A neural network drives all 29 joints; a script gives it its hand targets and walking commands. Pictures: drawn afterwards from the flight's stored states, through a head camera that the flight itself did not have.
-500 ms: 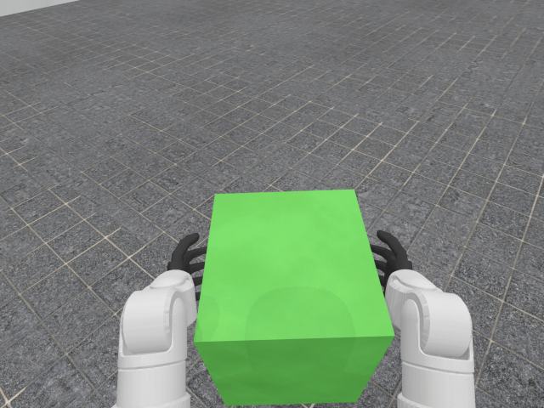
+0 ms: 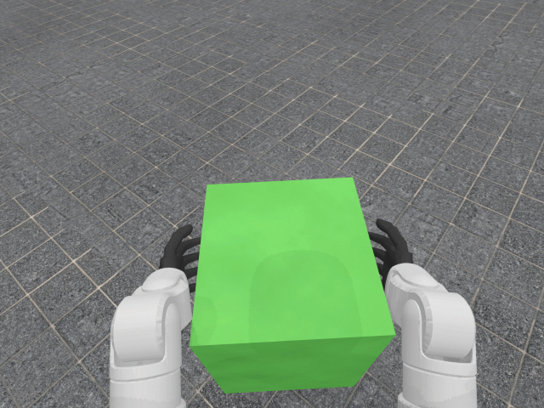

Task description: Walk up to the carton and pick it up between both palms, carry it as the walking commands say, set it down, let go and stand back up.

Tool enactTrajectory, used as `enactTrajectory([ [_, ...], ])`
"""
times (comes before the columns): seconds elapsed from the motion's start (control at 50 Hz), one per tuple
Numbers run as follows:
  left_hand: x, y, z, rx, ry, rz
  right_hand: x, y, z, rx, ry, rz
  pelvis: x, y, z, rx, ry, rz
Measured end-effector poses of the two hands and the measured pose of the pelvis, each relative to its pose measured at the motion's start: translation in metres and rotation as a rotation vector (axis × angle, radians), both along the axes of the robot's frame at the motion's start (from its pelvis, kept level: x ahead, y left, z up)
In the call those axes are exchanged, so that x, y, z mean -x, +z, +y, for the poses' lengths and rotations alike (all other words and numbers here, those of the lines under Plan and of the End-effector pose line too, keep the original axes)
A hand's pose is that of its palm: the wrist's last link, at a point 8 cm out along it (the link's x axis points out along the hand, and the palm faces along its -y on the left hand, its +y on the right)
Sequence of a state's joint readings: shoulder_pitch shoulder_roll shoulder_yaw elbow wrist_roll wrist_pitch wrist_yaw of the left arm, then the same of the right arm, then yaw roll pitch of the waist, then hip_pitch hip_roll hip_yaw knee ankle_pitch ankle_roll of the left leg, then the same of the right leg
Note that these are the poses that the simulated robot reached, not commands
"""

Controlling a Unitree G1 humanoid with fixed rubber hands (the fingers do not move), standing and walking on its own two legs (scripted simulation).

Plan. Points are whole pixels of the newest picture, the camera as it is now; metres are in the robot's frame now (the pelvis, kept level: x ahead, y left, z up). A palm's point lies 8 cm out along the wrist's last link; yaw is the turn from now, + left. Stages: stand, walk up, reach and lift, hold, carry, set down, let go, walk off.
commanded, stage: carry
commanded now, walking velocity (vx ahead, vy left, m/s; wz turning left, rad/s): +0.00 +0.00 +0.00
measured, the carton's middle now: (284, 291) +0.29 -0.01 +0.02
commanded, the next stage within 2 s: none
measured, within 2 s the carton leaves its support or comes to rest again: neither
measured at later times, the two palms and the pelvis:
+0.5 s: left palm (258, 160) +0.60 +0.03 +0.00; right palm (399, 163) +0.57 -0.26 +0.01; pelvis +0.31 -0.08 -0.05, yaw -2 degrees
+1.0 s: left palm (304, 53) +1.08 -0.12 +0.00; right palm (402, 65) +0.99 -0.40 +0.00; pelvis +0.77 -0.18 -0.06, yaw -8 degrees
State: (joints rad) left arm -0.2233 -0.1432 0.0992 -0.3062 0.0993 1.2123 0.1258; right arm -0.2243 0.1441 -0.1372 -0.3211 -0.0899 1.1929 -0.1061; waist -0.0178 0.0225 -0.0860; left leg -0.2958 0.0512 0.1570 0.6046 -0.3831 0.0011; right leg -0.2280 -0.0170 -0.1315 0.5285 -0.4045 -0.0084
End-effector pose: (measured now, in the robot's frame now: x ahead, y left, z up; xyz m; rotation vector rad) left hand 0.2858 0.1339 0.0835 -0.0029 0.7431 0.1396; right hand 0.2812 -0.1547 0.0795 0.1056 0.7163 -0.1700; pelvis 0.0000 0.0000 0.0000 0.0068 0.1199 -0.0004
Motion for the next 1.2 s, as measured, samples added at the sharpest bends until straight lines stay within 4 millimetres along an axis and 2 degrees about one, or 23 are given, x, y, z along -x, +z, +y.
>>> enactTrajectory([
  [0.06,-0.034,0.003,-0.018,-0.003,-0.024,-0.014,-0.024,-0.001,-0.017,0.003,-0.022,-0.015,-0.032,-0.005,-0.010,-0.038,0.026,-0.006],
  [0.12,-0.065,-0.002,-0.025,0.002,-0.025,-0.035,-0.056,-0.003,-0.025,0.007,-0.024,-0.036,-0.065,-0.016,-0.017,-0.055,0.058,-0.028],
  [0.2,-0.105,-0.024,-0.024,0.014,0.000,-0.031,-0.106,-0.017,-0.024,0.021,0.004,-0.033,-0.112,-0.035,-0.023,-0.065,-0.039,-0.039],
  [0.24,-0.126,-0.038,-0.030,0.015,-0.014,0.008,-0.126,-0.028,-0.030,0.025,-0.005,0.005,-0.137,-0.041,-0.027,-0.043,-0.102,-0.042],
  [0.34,-0.197,-0.064,-0.066,0.007,-0.095,0.079,-0.174,-0.057,-0.065,0.039,-0.062,0.082,-0.198,-0.052,-0.047,-0.020,-0.126,-0.051],
  [0.4,-0.244,-0.071,-0.090,0.004,-0.106,0.087,-0.210,-0.073,-0.088,0.004,-0.106,0.090,-0.236,-0.057,-0.062,0.042,-0.063,-0.056],
  [0.46,-0.286,-0.076,-0.104,0.024,-0.097,0.092,-0.253,-0.073,-0.102,0.019,-0.102,0.093,-0.278,-0.055,-0.077,0.007,-0.033,-0.042],
  [0.58,-0.374,-0.091,-0.105,0.039,-0.035,0.090,-0.368,-0.075,-0.104,0.044,-0.027,0.090,-0.371,-0.053,-0.097,-0.003,-0.060,0.005],
  [0.64,-0.427,-0.092,-0.104,0.056,-0.005,0.038,-0.430,-0.071,-0.104,0.057,0.001,0.037,-0.428,-0.062,-0.104,-0.015,-0.094,-0.012],
  [0.68,-0.466,-0.089,-0.110,0.066,-0.003,0.015,-0.467,-0.068,-0.110,0.067,0.001,0.013,-0.466,-0.064,-0.108,-0.040,-0.146,-0.015],
  [0.76,-0.553,-0.081,-0.143,0.011,-0.105,0.040,-0.525,-0.076,-0.142,0.028,-0.086,0.038,-0.544,-0.058,-0.112,-0.026,-0.207,0.004],
  [0.84,-0.642,-0.065,-0.194,-0.027,-0.235,0.007,-0.569,-0.079,-0.183,-0.019,-0.226,0.008,-0.617,-0.054,-0.122,-0.013,-0.218,0.005],
  [0.92,-0.726,-0.066,-0.241,-0.023,-0.321,-0.027,-0.630,-0.081,-0.223,-0.013,-0.313,-0.023,-0.699,-0.064,-0.147,0.017,-0.206,-0.037],
  [0.96,-0.764,-0.073,-0.253,-0.021,-0.324,-0.013,-0.670,-0.084,-0.235,-0.008,-0.313,-0.008,-0.738,-0.067,-0.161,0.033,-0.158,-0.057],
  [1.04,-0.823,-0.082,-0.250,-0.003,-0.242,0.043,-0.759,-0.075,-0.242,0.020,-0.217,0.051,-0.809,-0.058,-0.189,0.018,-0.124,-0.061],
  [1.14,-0.895,-0.083,-0.232,0.015,-0.084,0.062,-0.881,-0.066,-0.231,0.031,-0.063,0.066,-0.893,-0.046,-0.214,0.004,-0.125,-0.029],
  [1.2,-0.949,-0.085,-0.227,0.025,-0.021,0.052,-0.953,-0.067,-0.227,0.042,-0.001,0.053,-0.950,-0.046,-0.223,-0.006,-0.134,-0.023],
])
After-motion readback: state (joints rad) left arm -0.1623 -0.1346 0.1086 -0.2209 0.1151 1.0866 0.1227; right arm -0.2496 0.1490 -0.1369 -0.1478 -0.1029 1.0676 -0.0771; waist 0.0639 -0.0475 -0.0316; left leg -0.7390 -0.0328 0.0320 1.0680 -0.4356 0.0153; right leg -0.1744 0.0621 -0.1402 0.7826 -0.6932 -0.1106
